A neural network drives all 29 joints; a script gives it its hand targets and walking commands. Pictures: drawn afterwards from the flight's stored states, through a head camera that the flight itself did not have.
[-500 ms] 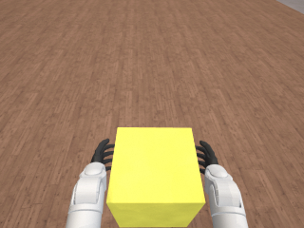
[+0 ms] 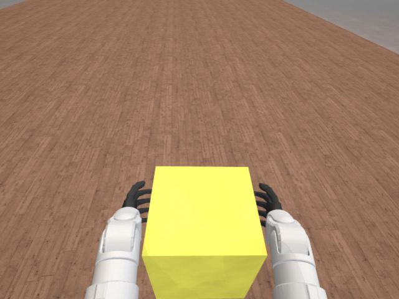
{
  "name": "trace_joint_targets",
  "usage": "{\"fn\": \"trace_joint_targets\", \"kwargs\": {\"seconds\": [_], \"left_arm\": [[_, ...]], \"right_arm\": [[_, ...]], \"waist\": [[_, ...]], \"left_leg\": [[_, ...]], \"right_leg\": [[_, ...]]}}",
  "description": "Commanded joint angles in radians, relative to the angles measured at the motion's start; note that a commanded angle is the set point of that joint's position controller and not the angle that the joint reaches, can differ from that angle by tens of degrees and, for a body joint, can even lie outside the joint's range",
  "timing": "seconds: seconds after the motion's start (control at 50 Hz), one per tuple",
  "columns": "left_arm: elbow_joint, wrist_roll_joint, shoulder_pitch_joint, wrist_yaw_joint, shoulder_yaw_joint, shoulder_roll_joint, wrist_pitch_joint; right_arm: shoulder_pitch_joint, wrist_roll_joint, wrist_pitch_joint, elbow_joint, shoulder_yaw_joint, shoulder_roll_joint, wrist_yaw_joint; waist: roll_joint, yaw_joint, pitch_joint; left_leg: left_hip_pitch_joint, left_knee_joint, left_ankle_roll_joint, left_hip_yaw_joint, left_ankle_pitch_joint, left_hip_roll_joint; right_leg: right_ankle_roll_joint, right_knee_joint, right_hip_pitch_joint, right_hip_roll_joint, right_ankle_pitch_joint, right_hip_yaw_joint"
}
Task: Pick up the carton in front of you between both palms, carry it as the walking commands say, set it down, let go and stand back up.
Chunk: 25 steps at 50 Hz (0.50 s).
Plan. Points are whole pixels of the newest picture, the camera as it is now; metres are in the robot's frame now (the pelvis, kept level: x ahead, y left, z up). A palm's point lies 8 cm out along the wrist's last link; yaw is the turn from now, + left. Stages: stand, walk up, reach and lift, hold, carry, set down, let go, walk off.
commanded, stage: hold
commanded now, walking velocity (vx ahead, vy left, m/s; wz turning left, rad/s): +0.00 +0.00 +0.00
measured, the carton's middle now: (201, 234) +0.29 +0.00 -0.03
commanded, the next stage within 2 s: set down in 0.08 s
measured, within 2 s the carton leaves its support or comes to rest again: neither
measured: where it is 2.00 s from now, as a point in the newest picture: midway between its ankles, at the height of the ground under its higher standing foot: outside the picture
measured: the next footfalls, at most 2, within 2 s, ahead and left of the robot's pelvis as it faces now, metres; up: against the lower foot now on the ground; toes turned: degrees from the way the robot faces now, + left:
none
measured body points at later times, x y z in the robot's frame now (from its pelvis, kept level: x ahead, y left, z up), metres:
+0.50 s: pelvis +0.00 +0.00 -0.02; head +0.03 +0.00 +0.43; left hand +0.35 +0.16 -0.01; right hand +0.36 -0.14 -0.01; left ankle +0.06 +0.11 -0.74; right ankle +0.04 -0.12 -0.74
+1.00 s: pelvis -0.01 -0.01 -0.13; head +0.20 -0.02 +0.27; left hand +0.39 +0.17 -0.20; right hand +0.42 -0.13 -0.21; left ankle +0.06 +0.11 -0.74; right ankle +0.04 -0.12 -0.74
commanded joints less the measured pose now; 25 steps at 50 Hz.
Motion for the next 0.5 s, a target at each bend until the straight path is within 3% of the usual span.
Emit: {"fn": "trace_joint_targets", "kwargs": {"seconds": [0.0,0.14,0.28,0.34,0.4,0.48], "left_arm": [[0.017,-0.268,-0.543,-0.288,-0.518,-0.972,-0.04],[0.107,-0.232,-0.615,-0.282,-0.433,-0.989,-0.045],[0.311,-0.102,-0.74,-0.237,-0.183,-0.905,-0.11],[0.355,-0.024,-0.741,-0.202,-0.068,-0.815,-0.152],[0.361,0.036,-0.672,-0.177,0.011,-0.713,-0.219],[0.324,0.023,-0.64,-0.168,-0.023,-0.657,-0.366]], "right_arm": [[-0.532,0.243,-0.045,0.019,0.485,0.963,0.262],[-0.636,0.216,-0.055,0.088,0.417,0.937,0.288],[-0.781,0.07,-0.129,0.284,0.191,0.845,0.264],[-0.779,-0.013,-0.17,0.357,0.07,0.765,0.227],[-0.702,-0.075,-0.234,0.376,0.002,0.672,0.196],[-0.634,-0.07,-0.375,0.36,0.031,0.631,0.171]], "waist": [[-0.004,-0.01,-0.161],[0.057,0.005,-0.124],[0.035,0.026,-0.067],[0.029,0.039,-0.049],[0.01,0.04,-0.08],[-0.009,0.031,-0.227]], "left_leg": [[0.084,-0.074,0.01,-0.083,-0.217,-0.066],[-0.01,-0.131,0.015,-0.127,-0.349,-0.028],[-0.024,-0.063,0.021,-0.132,-0.356,-0.031],[-0.068,0.005,0.017,-0.112,-0.284,-0.046],[-0.135,0.075,0.015,-0.087,-0.131,-0.062],[-0.251,0.196,0.002,-0.079,0.076,-0.088]], "right_leg": [[-0.044,-0.143,-0.126,0.042,-0.239,0.094],[-0.024,-0.068,-0.062,0.066,-0.195,0.073],[-0.032,0.003,-0.17,0.069,-0.234,0.075],[-0.038,0.04,-0.258,0.07,-0.236,0.072],[-0.036,0.087,-0.335,0.077,-0.147,0.073],[-0.02,0.191,-0.425,0.097,0.036,0.081]]}}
